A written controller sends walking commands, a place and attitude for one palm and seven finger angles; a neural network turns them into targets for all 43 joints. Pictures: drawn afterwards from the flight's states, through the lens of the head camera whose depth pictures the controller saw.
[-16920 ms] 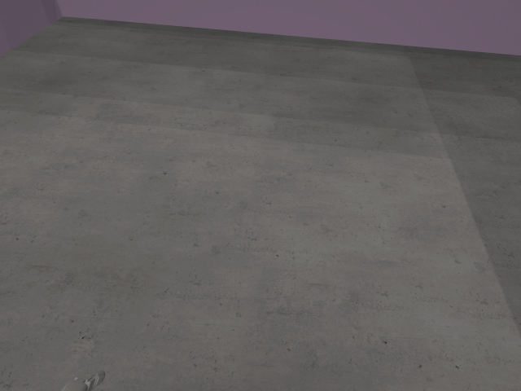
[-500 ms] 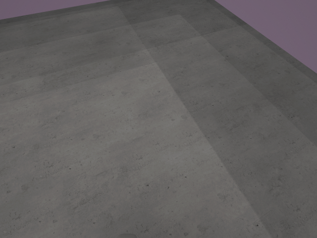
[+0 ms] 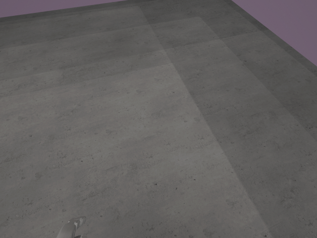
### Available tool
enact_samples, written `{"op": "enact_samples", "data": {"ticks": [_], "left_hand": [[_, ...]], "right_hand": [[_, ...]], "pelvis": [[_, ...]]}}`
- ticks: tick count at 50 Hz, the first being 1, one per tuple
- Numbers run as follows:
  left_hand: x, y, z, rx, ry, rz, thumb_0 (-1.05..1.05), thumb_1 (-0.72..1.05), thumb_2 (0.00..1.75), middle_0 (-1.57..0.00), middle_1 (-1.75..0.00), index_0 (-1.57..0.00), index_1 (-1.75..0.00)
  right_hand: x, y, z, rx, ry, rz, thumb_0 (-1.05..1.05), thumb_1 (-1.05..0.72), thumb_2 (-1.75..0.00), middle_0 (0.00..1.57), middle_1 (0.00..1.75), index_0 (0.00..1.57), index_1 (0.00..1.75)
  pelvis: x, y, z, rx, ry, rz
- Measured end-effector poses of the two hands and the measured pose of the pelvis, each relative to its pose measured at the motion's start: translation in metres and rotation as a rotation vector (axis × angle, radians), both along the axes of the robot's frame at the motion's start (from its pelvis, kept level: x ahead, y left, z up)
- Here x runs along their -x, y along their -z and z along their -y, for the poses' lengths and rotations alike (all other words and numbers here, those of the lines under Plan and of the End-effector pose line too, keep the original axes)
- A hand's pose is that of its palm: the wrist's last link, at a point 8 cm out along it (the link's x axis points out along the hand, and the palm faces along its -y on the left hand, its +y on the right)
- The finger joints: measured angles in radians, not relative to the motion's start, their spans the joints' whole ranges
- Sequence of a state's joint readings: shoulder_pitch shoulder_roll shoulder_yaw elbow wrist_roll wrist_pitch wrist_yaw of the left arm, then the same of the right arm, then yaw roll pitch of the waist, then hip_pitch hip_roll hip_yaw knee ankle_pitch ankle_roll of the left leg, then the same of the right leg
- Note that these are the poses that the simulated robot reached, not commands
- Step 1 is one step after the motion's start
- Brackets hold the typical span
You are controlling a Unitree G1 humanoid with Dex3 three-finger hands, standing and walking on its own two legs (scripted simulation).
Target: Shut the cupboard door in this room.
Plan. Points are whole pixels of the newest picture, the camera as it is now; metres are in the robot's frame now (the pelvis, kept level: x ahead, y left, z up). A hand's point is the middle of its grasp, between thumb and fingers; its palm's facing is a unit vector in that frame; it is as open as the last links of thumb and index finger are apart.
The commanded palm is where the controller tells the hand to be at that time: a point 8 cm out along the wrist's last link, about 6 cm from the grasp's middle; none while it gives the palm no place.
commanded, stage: turn or walk to find it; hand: left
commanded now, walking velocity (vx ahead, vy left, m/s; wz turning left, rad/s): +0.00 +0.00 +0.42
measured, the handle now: out of the picture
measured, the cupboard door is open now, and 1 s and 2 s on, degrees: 86 86 86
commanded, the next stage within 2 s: stand and wait in 1.24 s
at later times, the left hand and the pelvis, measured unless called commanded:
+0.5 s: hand out of the picture -0.04 +0.21 -0.18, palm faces +0.29 -0.93 -0.23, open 7.4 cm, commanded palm none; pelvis -0.02 +0.00 -0.01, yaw +14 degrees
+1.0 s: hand out of the picture -0.01 +0.20 -0.15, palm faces +0.40 -0.87 -0.29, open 7.4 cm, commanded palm none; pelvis -0.03 -0.03 -0.01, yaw +25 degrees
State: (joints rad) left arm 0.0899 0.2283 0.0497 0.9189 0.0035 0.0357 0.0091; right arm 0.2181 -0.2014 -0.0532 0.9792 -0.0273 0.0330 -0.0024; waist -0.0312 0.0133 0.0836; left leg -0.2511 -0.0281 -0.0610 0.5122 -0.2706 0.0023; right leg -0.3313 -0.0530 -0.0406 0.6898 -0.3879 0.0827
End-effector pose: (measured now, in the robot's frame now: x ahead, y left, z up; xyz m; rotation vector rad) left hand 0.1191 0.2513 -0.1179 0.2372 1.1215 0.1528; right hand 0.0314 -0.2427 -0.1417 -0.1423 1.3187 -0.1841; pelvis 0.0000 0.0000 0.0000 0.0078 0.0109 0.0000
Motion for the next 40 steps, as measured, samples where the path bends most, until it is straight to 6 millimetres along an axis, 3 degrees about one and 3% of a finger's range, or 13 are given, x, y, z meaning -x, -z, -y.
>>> {"op": "enact_samples", "data": {"ticks": [5, 14, 20, 25, 28, 34, 40], "left_hand": [[0.010, -0.008, 0.024, -0.021, -0.011, 0.041, 0.00, 0.91, 0.90, -0.20, -0.30, -0.20, -0.29], [0.078, -0.008, 0.036, 0.001, -0.147, -0.050, 0.00, 0.90, 0.90, -0.21, -0.30, -0.21, -0.30], [0.132, 0.007, 0.024, 0.032, -0.252, -0.125, 0.00, 0.90, 0.90, -0.21, -0.30, -0.21, -0.30], [0.179, 0.031, -0.003, 0.061, -0.349, -0.186, 0.00, 0.90, 0.90, -0.21, -0.30, -0.21, -0.30], [0.200, 0.037, -0.017, 0.062, -0.387, -0.235, 0.00, 0.90, 0.90, -0.21, -0.30, -0.21, -0.30], [0.200, 0.023, -0.031, 0.059, -0.419, -0.202, 0.01, 0.91, 0.90, -0.20, -0.30, -0.20, -0.29], [0.178, 0.011, -0.030, 0.031, -0.419, -0.115, 0.01, 0.91, 0.90, -0.20, -0.30, -0.20, -0.29]], "right_hand": [[0.012, 0.015, 0.026, -0.017, -0.008, -0.054, 0.00, -0.91, -0.90, 0.20, 0.30, 0.20, 0.30], [-0.012, 0.005, 0.039, -0.014, -0.111, -0.057, 0.00, -0.91, -0.90, 0.20, 0.30, 0.20, 0.30], [-0.048, -0.003, 0.021, 0.015, -0.218, -0.023, 0.00, -0.91, -0.90, 0.19, 0.30, 0.20, 0.30], [-0.087, -0.007, -0.014, 0.051, -0.322, 0.075, 0.00, -0.91, -0.90, 0.19, 0.30, 0.20, 0.30], [-0.101, -0.016, -0.036, 0.052, -0.364, 0.129, 0.00, -0.91, -0.90, 0.20, 0.30, 0.20, 0.30], [-0.105, -0.027, -0.059, 0.038, -0.409, 0.149, 0.00, -0.91, -0.90, 0.20, 0.30, 0.20, 0.30], [-0.095, -0.019, -0.058, -0.001, -0.418, 0.125, 0.00, -0.90, -0.90, 0.20, 0.30, 0.20, 0.30]], "pelvis": [[0.004, 0.004, 0.019, -0.013, -0.053, 0.012], [0.008, -0.006, 0.027, -0.033, -0.140, 0.020], [0.013, -0.003, 0.017, -0.023, -0.199, 0.014], [0.020, 0.010, -0.005, 0.007, -0.251, 0.011], [0.024, 0.009, -0.012, 0.002, -0.259, 0.017], [0.028, -0.003, -0.019, 0.023, -0.299, 0.019], [0.030, -0.005, -0.011, 0.010, -0.335, 0.019]]}}
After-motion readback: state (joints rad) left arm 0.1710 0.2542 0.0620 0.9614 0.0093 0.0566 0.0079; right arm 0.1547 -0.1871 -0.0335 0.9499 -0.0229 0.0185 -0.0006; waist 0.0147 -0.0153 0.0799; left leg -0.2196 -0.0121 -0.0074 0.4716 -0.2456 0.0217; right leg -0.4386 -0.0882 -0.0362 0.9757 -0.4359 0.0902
